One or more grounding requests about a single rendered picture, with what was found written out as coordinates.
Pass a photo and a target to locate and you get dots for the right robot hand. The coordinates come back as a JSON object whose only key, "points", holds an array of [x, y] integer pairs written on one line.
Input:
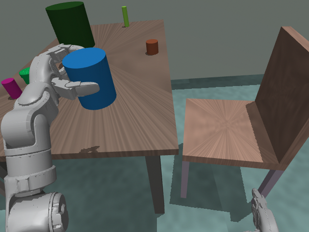
{"points": [[263, 217]]}

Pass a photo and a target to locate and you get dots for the left robot arm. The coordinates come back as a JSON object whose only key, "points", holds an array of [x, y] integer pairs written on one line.
{"points": [[26, 138]]}

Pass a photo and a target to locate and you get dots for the table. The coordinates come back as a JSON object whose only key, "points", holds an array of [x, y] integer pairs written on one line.
{"points": [[141, 120]]}

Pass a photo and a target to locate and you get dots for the left robot hand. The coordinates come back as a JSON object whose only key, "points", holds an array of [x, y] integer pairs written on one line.
{"points": [[43, 69]]}

